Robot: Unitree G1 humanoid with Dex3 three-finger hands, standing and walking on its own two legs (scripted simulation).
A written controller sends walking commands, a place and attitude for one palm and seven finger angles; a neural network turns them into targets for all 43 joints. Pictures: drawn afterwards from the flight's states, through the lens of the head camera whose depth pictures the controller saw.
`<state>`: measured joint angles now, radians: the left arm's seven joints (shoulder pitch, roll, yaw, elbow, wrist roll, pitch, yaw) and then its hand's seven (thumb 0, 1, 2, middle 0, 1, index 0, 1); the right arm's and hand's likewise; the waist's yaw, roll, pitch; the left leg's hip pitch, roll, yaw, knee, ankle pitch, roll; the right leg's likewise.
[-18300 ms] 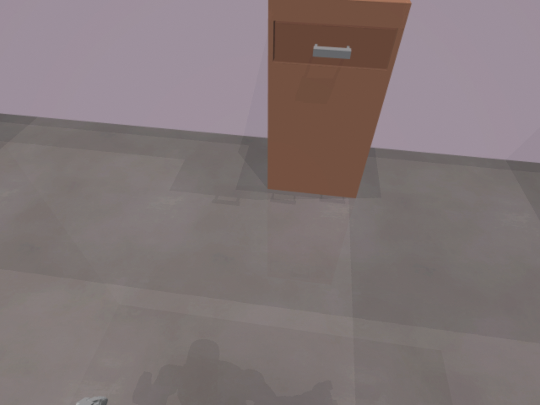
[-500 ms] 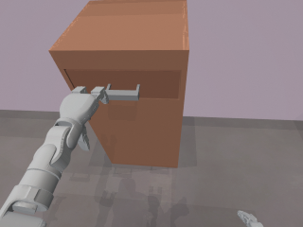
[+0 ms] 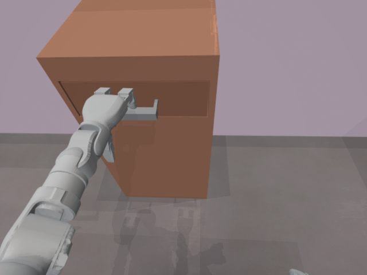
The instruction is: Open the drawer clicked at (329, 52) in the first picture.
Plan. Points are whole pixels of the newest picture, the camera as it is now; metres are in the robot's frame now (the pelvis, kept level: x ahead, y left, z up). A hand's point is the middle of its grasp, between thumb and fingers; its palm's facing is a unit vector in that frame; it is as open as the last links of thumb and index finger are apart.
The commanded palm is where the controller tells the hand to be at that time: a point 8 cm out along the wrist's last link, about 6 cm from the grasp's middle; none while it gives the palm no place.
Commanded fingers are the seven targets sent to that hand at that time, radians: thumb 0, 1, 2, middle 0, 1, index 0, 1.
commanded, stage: move the hooked fingers above the handle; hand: left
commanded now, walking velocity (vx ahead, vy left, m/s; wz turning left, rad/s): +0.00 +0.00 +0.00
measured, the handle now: (136, 108) +0.56 +0.18 +0.00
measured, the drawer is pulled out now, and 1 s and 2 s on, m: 0.00 0.00 0.00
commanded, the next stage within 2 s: lower the fingers behind the handle in 1.66 s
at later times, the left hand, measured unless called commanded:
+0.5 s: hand (127, 107) +0.50 +0.18 +0.07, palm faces -0.04 +0.00 -1.00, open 13.8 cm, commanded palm +0.49 +0.19 +0.12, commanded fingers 0.00 -0.50 0.30 -0.30 -1.20 -0.30 -1.20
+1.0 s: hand (123, 105) +0.51 +0.19 +0.06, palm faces -0.06 -0.01 -1.00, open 13.8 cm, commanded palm +0.49 +0.19 +0.12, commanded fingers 0.00 -0.50 0.30 -0.30 -1.20 -0.30 -1.20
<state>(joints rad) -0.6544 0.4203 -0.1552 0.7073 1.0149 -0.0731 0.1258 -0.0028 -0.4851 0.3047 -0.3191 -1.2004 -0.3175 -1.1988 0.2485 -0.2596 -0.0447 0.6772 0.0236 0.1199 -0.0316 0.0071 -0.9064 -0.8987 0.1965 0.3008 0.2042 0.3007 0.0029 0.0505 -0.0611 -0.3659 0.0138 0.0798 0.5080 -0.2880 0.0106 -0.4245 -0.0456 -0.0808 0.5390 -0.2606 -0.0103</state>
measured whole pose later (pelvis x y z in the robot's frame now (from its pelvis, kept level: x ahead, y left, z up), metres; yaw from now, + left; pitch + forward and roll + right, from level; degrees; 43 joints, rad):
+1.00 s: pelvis +0.01 +0.01 -0.01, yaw -2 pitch +16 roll +0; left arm -0.92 0.47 -0.08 1.06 1.06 -0.02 0.21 0.00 -0.48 0.30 -0.32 -1.20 -0.32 -1.20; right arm 0.36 -0.26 -0.06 0.70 0.00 0.11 -0.02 0.00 -0.91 -0.90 0.20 0.30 0.21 0.30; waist -0.11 0.05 -0.11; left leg -0.55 0.04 0.10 0.60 -0.34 0.02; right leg -0.60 -0.03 -0.06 0.58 -0.27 0.00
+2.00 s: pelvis +0.00 -0.01 -0.01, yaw -1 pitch +16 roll +0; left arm -0.89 0.46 -0.06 1.06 1.08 -0.07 0.23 0.00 -0.48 0.30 -0.32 -1.20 -0.32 -1.20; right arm 0.36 -0.28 -0.06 0.70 0.00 0.10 -0.04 0.00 -0.91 -0.90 0.20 0.30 0.21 0.30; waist -0.11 0.05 -0.10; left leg -0.55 0.04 0.09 0.61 -0.33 0.00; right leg -0.61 -0.02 -0.07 0.61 -0.28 -0.02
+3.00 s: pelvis +0.00 +0.01 -0.03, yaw -2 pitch +22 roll -1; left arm -0.93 0.44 -0.05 1.18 1.12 -0.02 0.37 0.00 -0.48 0.30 -0.31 -1.20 -0.32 -1.20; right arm 0.37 -0.27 -0.06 0.73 -0.03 0.07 -0.01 0.00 -0.91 -0.90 0.20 0.30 0.21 0.30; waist -0.15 0.05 -0.14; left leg -0.78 0.05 0.08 0.80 -0.40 0.02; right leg -0.82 -0.02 -0.06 0.76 -0.32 0.00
